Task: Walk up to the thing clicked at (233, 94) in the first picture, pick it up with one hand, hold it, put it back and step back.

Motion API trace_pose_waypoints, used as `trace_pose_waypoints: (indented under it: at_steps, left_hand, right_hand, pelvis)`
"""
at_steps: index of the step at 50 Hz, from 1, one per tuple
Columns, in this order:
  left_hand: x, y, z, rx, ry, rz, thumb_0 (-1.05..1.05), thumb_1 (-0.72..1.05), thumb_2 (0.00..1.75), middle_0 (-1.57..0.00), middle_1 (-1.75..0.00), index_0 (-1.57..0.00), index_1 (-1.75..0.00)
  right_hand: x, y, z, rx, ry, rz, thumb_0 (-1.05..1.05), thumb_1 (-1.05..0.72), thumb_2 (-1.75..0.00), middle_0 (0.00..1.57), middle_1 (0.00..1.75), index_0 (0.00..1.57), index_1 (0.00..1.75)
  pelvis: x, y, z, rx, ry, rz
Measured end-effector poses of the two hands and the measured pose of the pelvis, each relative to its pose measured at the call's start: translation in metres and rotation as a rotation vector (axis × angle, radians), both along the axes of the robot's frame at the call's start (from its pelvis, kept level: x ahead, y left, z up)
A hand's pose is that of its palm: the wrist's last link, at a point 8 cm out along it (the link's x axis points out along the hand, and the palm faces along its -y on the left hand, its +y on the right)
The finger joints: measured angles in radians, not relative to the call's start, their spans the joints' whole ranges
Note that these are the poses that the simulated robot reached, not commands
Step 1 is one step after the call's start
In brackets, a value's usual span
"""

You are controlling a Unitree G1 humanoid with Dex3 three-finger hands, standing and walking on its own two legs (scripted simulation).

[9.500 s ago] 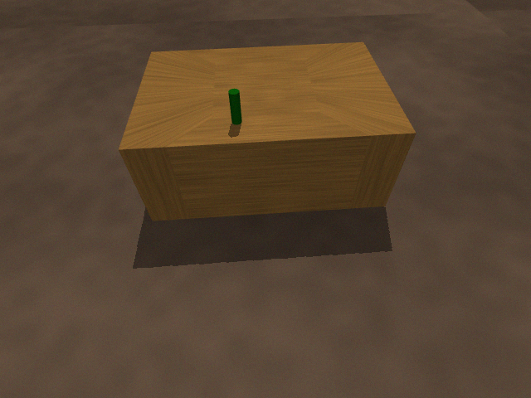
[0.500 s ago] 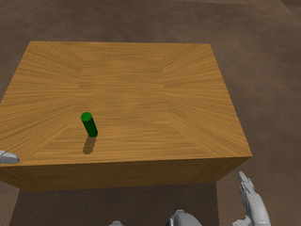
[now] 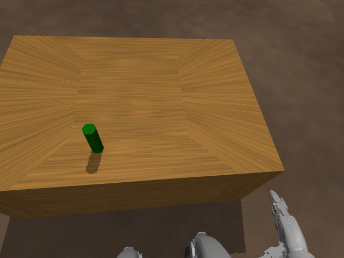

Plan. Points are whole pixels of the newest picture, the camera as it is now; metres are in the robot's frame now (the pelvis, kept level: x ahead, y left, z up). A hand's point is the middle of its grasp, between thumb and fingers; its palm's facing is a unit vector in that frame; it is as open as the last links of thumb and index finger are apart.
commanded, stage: go down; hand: left
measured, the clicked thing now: (93, 139) +0.51 +0.22 -0.20
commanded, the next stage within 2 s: approach in 0.30 s
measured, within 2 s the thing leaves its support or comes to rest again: neither
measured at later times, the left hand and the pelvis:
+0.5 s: hand out of the picture +0.41 +0.39 +0.08, palm faces +0.26 -0.97 -0.04, open 17.5 cm; pelvis +0.00 +0.00 -0.01, yaw +0 degrees
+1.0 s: hand (48, 145) +0.46 +0.32 -0.12, palm faces +0.22 -0.98 +0.04, open 17.5 cm; pelvis -0.04 +0.00 -0.09, yaw -2 degrees
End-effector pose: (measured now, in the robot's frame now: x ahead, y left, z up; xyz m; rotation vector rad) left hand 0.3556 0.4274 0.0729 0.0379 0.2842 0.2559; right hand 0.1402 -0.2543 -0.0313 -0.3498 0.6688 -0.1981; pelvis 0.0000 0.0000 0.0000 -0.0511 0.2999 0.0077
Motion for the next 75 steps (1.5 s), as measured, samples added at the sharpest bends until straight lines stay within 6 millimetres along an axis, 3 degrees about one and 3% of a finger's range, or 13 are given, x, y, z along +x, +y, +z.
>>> trace_pose_waypoints:
  at_steps: [23, 28, 33, 40, 47, 55, 62, 69, 75]
  left_hand:
    - [0.016, 0.013, 0.013, -0.009, -0.081, 0.004, -0.02, -0.55, 0.08, -0.06, -0.05, -0.05, -0.06]
    - [0.022, 0.013, 0.006, -0.021, -0.111, 0.003, -0.02, -0.55, 0.06, -0.06, -0.05, -0.05, -0.06]
    - [0.031, 0.003, -0.023, -0.046, -0.161, -0.012, -0.02, -0.56, 0.05, -0.06, -0.05, -0.05, -0.05]
    - [0.045, -0.024, -0.095, -0.095, -0.171, -0.016, -0.02, -0.56, 0.05, -0.05, -0.06, -0.05, -0.06]
    - [0.060, -0.048, -0.167, -0.074, -0.162, -0.021, -0.02, -0.55, 0.07, -0.05, -0.07, -0.05, -0.07]
    - [0.080, -0.078, -0.228, -0.075, -0.180, -0.060, -0.02, -0.55, 0.06, -0.06, -0.06, -0.05, -0.08]
    - [0.085, -0.110, -0.282, -0.078, -0.157, -0.095, -0.02, -0.56, 0.06, -0.05, -0.06, -0.05, -0.07]
    - [0.081, -0.116, -0.290, -0.022, -0.274, -0.072, -0.02, -0.56, 0.06, -0.05, -0.06, -0.06, -0.06]
    - [0.081, -0.120, -0.290, -0.013, -0.267, -0.062, -0.02, -0.58, 0.05, -0.05, -0.06, -0.07, -0.05]
  right_hand:
    - [0.003, 0.000, 0.008, -0.034, -0.020, 0.024, -0.01, 0.54, -0.06, 0.05, 0.05, 0.06, 0.05]
    - [0.002, -0.001, 0.006, -0.047, -0.020, 0.028, -0.01, 0.54, -0.05, 0.05, 0.05, 0.06, 0.05]
    - [0.003, 0.002, -0.004, -0.056, -0.009, 0.050, -0.01, 0.54, -0.05, 0.05, 0.05, 0.06, 0.05]
    - [-0.003, -0.002, -0.009, -0.121, -0.011, 0.067, -0.01, 0.54, -0.05, 0.06, 0.05, 0.06, 0.05]
    - [-0.015, -0.016, -0.011, -0.243, 0.000, 0.071, -0.01, 0.54, -0.05, 0.06, 0.05, 0.06, 0.05]
    - [-0.021, -0.016, -0.011, -0.342, -0.057, 0.105, -0.01, 0.53, -0.05, 0.06, 0.05, 0.06, 0.05]
    - [-0.029, -0.013, -0.004, -0.418, -0.123, 0.140, -0.01, 0.53, -0.05, 0.06, 0.05, 0.06, 0.05]
    - [-0.037, -0.003, 0.006, -0.472, -0.194, 0.201, -0.01, 0.54, -0.05, 0.06, 0.05, 0.07, 0.05]
    - [-0.045, 0.009, 0.013, -0.476, -0.214, 0.240, -0.01, 0.54, -0.05, 0.06, 0.05, 0.07, 0.05]
  pelvis:
    - [-0.001, 0.001, -0.006, -0.008, 0.023, 0.005]
    - [-0.004, 0.002, -0.011, -0.012, 0.042, 0.007]
    - [-0.010, 0.003, -0.022, -0.018, 0.077, 0.005]
    - [-0.020, 0.002, -0.044, -0.026, 0.133, -0.002]
    - [-0.033, 0.001, -0.076, -0.037, 0.197, -0.008]
    - [-0.046, -0.003, -0.113, -0.049, 0.256, -0.013]
    - [-0.058, -0.004, -0.144, -0.051, 0.284, -0.019]
    - [-0.073, -0.007, -0.169, -0.047, 0.283, -0.012]
    - [-0.083, -0.006, -0.176, -0.048, 0.278, -0.006]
